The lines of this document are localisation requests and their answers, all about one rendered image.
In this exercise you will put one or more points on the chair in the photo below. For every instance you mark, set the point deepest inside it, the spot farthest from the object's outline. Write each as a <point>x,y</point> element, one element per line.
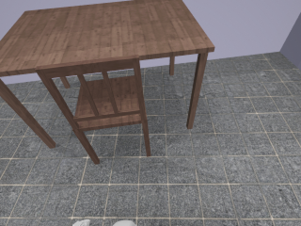
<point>104,103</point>

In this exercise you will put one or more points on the table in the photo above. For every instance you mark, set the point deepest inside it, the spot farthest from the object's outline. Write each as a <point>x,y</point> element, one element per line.
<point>148,28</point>

